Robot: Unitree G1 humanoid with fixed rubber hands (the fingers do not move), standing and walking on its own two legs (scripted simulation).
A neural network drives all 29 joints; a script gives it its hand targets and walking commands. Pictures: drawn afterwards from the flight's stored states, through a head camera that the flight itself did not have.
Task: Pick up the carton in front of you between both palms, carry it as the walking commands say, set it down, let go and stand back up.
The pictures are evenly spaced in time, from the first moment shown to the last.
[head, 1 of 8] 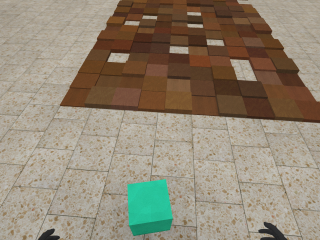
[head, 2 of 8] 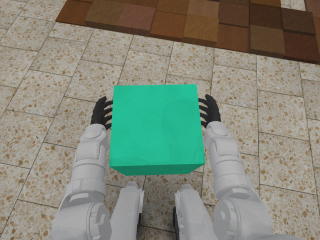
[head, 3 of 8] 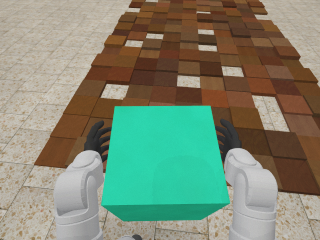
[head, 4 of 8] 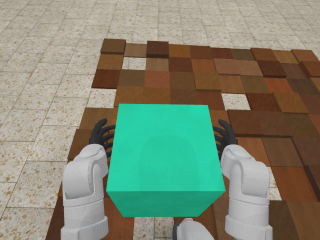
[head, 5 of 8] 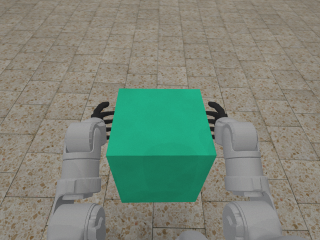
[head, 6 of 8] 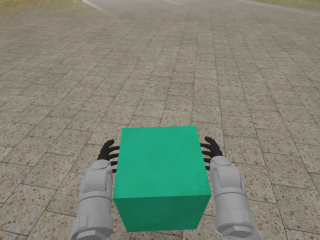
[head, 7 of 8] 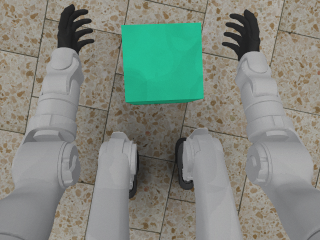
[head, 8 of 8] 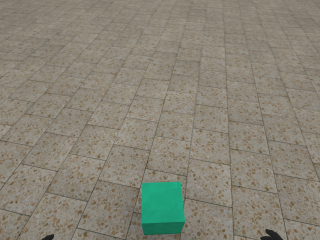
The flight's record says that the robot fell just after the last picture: no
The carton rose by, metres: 0.79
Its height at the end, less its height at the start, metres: +0.00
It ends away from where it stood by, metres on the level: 6.46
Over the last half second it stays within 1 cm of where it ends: yes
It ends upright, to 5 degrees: yes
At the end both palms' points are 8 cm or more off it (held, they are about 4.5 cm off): yes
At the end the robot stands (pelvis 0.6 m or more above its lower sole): yes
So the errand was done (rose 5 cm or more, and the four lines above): yes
